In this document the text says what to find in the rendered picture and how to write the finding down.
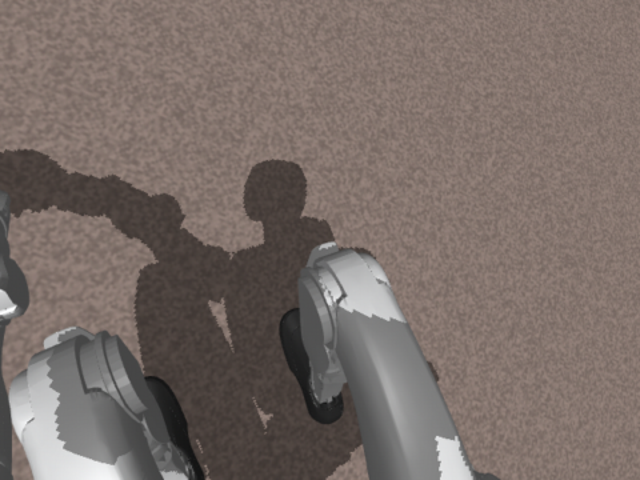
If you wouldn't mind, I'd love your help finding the right robot foot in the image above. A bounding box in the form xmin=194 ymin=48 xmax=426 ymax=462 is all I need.
xmin=279 ymin=308 xmax=343 ymax=424

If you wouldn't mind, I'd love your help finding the left robot foot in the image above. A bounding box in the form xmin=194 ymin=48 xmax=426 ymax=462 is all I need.
xmin=144 ymin=376 xmax=205 ymax=480

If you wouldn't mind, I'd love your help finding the left robot arm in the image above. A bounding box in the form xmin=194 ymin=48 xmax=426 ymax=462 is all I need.
xmin=0 ymin=190 xmax=30 ymax=480

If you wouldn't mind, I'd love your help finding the right robot hand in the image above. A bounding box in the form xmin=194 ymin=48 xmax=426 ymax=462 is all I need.
xmin=471 ymin=464 xmax=500 ymax=480

